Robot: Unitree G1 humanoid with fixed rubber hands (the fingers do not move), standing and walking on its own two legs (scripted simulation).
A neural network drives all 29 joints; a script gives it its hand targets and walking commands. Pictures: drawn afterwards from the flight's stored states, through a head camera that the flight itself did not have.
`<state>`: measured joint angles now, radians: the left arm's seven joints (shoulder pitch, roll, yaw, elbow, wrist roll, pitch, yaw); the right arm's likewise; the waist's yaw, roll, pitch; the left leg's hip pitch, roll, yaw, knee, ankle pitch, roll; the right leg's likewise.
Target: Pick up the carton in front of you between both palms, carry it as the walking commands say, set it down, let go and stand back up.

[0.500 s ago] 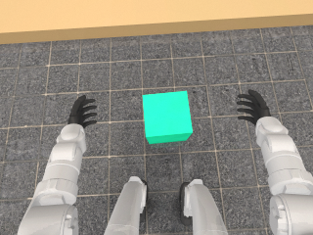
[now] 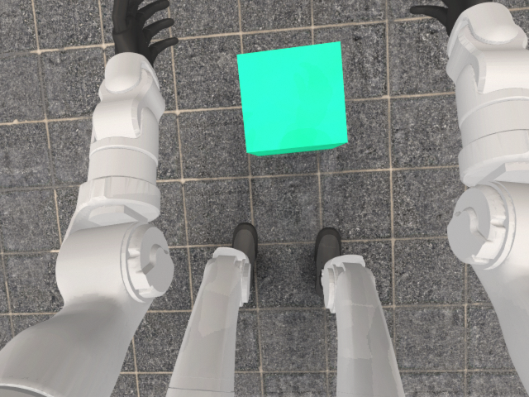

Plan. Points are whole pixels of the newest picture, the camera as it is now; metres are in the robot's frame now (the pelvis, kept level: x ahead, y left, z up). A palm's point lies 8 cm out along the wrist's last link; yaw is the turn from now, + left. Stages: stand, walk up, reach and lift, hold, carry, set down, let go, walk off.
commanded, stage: reach and lift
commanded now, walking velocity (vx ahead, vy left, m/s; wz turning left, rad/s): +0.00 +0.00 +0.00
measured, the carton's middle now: (292, 109) +0.52 +0.01 -0.53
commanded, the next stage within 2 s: none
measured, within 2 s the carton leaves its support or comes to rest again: leaves its support in 1.68 s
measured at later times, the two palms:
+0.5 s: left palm (192, 104) +0.50 +0.21 -0.35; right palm (395, 86) +0.54 -0.18 -0.35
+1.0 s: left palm (213, 106) +0.51 +0.19 -0.46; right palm (374, 92) +0.55 -0.16 -0.46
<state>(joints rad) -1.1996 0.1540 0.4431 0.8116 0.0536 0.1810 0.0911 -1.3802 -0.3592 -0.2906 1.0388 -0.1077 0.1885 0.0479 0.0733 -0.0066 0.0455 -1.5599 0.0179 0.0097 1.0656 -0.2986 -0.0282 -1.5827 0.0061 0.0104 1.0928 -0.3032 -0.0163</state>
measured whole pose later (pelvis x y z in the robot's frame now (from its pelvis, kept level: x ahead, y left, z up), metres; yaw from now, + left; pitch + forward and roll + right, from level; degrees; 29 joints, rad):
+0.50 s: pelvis -0.03 +0.01 -0.20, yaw +2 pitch +48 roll +3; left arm -1.28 0.24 0.24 0.89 -0.17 0.12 0.17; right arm -1.42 -0.46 -0.08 1.05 0.14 0.12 -0.05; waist 0.06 0.01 0.13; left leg -2.18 -0.02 0.00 1.88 -0.53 -0.03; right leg -2.19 0.01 0.05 1.90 -0.54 0.02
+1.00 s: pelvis -0.04 +0.01 -0.28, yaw +2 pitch +35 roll +3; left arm -1.56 0.30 0.16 1.11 -0.25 0.07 0.17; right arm -1.68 -0.52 0.08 1.24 0.25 0.08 -0.05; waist 0.04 0.03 0.49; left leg -2.22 -0.04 0.00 2.20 -0.59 -0.05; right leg -2.24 0.01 0.05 2.24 -0.60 0.01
